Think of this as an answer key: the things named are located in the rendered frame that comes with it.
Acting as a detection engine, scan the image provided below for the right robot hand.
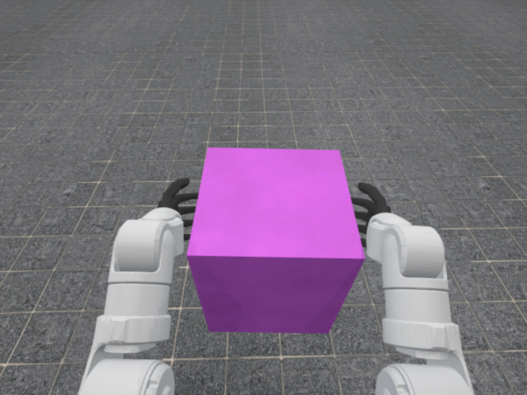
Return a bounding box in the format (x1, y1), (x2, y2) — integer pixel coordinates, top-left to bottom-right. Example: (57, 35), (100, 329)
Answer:
(351, 183), (391, 248)

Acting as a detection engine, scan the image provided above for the robot left upper arm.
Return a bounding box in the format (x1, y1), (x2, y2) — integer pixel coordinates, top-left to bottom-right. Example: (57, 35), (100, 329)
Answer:
(80, 359), (175, 395)

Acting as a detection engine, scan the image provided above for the left robot forearm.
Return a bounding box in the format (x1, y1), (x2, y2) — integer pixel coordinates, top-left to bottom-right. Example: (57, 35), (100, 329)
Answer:
(78, 207), (184, 395)

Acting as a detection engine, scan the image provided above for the right robot forearm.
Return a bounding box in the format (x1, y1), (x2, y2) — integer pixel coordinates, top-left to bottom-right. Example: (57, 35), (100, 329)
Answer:
(366, 212), (474, 395)

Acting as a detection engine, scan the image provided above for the carton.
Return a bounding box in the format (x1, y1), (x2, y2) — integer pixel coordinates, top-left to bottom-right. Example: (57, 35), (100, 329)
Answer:
(187, 147), (365, 333)

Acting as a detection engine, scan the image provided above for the left robot hand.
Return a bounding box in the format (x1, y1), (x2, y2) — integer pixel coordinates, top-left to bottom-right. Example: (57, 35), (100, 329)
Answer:
(158, 178), (198, 241)

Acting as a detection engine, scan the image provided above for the robot right upper arm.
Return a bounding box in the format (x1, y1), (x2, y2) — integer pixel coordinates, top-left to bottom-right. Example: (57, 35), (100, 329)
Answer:
(375, 363), (472, 395)

